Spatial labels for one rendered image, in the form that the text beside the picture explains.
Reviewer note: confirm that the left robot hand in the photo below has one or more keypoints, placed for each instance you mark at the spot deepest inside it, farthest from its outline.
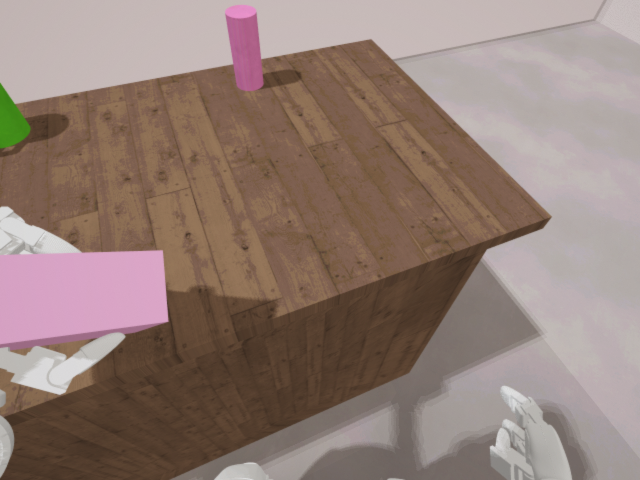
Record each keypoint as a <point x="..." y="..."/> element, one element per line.
<point x="42" y="368"/>

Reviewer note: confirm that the right robot hand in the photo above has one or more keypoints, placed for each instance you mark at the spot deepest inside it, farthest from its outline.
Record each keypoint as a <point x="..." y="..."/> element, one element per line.
<point x="540" y="454"/>

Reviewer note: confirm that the table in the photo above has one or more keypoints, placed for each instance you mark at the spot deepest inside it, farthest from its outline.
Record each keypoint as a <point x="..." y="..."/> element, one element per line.
<point x="315" y="233"/>

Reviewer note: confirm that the sponge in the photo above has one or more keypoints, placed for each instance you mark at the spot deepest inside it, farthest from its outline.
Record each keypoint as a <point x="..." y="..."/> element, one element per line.
<point x="56" y="298"/>

